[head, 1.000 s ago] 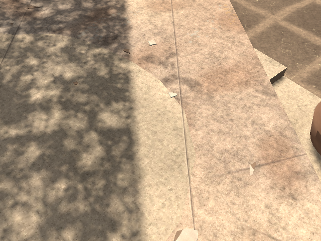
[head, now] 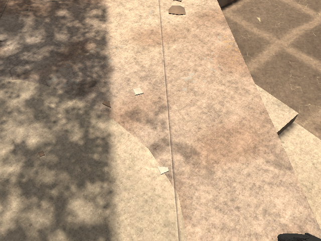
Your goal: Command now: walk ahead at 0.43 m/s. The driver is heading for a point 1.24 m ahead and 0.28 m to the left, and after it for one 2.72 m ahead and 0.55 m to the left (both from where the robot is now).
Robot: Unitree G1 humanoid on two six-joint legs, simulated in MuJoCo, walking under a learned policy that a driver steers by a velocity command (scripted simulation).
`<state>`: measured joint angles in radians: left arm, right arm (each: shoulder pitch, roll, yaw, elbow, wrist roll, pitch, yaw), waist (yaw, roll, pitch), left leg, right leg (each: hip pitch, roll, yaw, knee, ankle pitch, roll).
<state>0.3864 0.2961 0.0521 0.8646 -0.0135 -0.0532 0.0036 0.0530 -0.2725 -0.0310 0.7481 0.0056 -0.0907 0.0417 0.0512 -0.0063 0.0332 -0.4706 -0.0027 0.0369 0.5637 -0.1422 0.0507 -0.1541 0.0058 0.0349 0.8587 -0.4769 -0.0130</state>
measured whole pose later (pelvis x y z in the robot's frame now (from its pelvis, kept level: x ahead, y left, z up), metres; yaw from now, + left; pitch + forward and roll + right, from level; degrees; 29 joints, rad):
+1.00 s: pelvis +0.23 -0.03 +0.00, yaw +1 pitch +0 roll -1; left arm 0.16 0.25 0.07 0.96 -0.02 -0.07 -0.02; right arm 0.40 -0.25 -0.04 1.07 0.02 -0.06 -0.02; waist -0.03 0.02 0.00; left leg -0.03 0.04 0.00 0.50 -0.48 -0.01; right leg -0.35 0.03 -0.06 0.69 -0.35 -0.07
